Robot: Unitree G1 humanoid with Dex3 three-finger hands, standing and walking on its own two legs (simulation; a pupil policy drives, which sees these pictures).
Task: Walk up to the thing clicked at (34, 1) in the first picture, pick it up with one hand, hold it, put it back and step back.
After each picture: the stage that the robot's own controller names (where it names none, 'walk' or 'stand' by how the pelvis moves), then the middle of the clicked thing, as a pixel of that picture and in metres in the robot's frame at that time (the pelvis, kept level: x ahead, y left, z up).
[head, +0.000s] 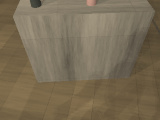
stand; out of the picture +1.03 +0.36 +0.08
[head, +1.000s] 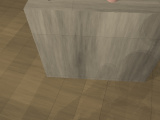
walk; out of the picture +0.95 +0.29 +0.09
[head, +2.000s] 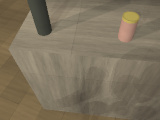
walk; (38, 8) +0.64 +0.25 +0.10
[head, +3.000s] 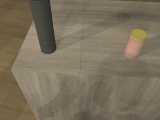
stand; (44, 26) +0.56 +0.19 +0.10
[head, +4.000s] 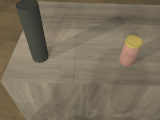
stand; (34, 34) +0.51 +0.22 +0.09
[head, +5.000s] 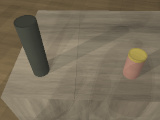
stand; (34, 49) +0.46 +0.22 +0.08
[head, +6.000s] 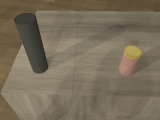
stand; (33, 46) +0.48 +0.22 +0.08
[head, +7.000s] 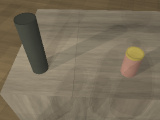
stand; (33, 47) +0.47 +0.22 +0.08
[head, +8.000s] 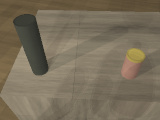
stand; (33, 48) +0.47 +0.22 +0.08
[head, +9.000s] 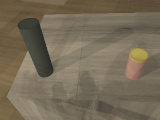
rise first; (38, 50) +0.46 +0.23 +0.08
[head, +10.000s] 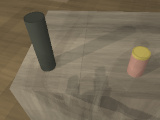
go down; (42, 45) +0.48 +0.23 +0.08
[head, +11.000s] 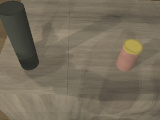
go down; (22, 40) +0.47 +0.21 +0.09
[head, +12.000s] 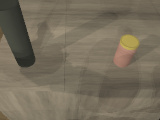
go down; (17, 37) +0.48 +0.22 +0.10
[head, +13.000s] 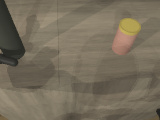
close in; (1, 26) +0.47 +0.23 +0.14
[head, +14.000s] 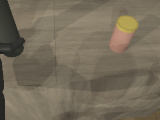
lift; (0, 21) +0.48 +0.22 +0.14
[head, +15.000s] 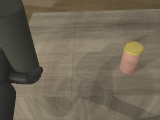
lift; (20, 49) +0.33 +0.18 +0.23
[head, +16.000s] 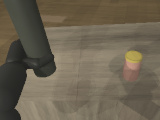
lift; (32, 35) +0.35 +0.16 +0.28
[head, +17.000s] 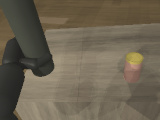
hold; (30, 34) +0.33 +0.16 +0.29
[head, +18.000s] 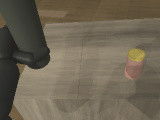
crouch; (25, 25) +0.31 +0.15 +0.32
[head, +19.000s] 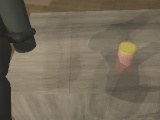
crouch; (13, 10) +0.44 +0.21 +0.27
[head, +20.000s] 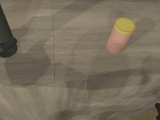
lower; out of the picture +0.49 +0.24 +0.13
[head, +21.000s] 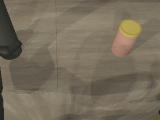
lower; out of the picture +0.47 +0.23 +0.14
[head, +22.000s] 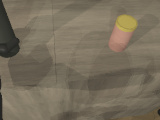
lower; out of the picture +0.48 +0.23 +0.14
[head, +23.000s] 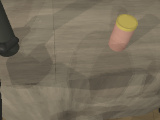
lower; out of the picture +0.48 +0.24 +0.14
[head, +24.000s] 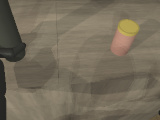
loosen; (3, 26) +0.47 +0.22 +0.14
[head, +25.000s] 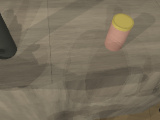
withdraw; out of the picture +0.47 +0.23 +0.14
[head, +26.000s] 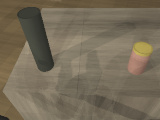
sink last; (38, 43) +0.47 +0.21 +0.11
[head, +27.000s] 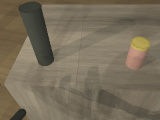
stand; (39, 37) +0.49 +0.22 +0.11
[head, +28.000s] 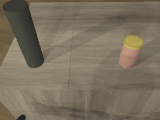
stand; (27, 38) +0.48 +0.22 +0.13
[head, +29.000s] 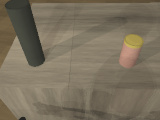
stand; (28, 36) +0.48 +0.22 +0.13
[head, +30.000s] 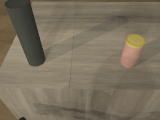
stand; (28, 36) +0.48 +0.22 +0.13
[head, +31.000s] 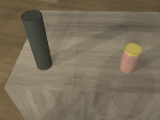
stand; (39, 43) +0.50 +0.21 +0.08
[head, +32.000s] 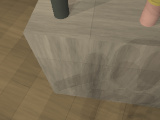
walk; out of the picture +0.67 +0.14 +0.11
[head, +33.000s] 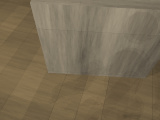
walk; out of the picture +0.98 +0.17 +0.10
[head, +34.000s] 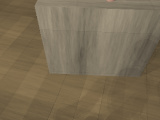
stand; out of the picture +1.11 +0.23 +0.09
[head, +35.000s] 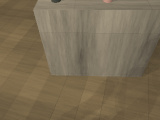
stand; out of the picture +1.11 +0.24 +0.08
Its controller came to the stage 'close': yes
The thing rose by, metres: 0.23
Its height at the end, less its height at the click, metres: +0.00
